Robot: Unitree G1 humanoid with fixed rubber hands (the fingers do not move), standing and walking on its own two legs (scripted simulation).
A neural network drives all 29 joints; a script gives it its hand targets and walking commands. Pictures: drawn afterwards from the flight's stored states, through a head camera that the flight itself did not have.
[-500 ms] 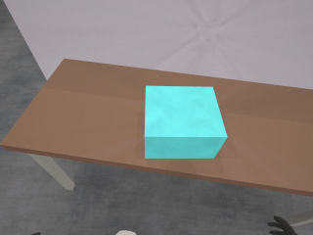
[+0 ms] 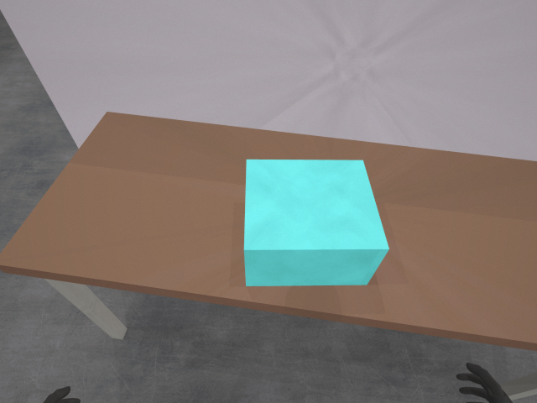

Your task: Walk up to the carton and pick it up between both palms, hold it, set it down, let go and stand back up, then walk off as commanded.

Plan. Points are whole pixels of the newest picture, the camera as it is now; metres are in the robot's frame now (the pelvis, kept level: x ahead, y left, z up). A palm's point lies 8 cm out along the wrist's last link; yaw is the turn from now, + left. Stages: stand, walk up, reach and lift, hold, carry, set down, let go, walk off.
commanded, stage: walk up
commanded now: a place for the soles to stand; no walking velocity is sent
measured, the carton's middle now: (306, 221) +0.47 -0.06 -0.09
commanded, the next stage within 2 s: reach and lift in 0.92 s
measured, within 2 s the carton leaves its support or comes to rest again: neither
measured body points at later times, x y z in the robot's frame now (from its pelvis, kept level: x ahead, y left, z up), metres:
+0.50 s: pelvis -0.01 +0.00 +0.00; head +0.02 +0.02 +0.45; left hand +0.08 +0.34 -0.12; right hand +0.11 -0.33 -0.09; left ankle +0.04 +0.14 -0.74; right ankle -0.02 -0.13 -0.74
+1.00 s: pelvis -0.01 +0.00 +0.00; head +0.01 +0.00 +0.45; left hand +0.08 +0.34 -0.11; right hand +0.13 -0.33 -0.10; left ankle +0.04 +0.15 -0.74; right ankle -0.02 -0.13 -0.74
